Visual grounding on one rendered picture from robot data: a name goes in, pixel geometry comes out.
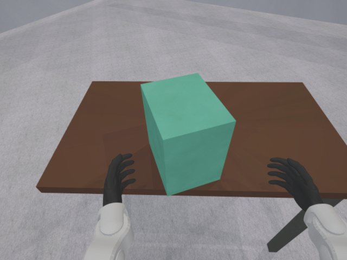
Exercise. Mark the carton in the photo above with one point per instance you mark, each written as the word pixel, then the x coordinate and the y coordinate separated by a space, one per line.
pixel 189 131

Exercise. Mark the robot left hand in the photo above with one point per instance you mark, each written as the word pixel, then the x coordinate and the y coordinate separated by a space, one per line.
pixel 113 187

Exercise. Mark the left robot forearm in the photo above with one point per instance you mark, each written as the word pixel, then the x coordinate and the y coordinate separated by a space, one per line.
pixel 113 234

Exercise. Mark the table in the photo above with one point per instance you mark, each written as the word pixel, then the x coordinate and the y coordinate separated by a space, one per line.
pixel 273 120

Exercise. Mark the right robot forearm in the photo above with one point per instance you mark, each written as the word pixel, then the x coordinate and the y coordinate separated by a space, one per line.
pixel 328 231

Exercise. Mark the robot right hand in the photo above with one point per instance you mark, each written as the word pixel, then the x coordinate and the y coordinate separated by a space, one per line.
pixel 298 182

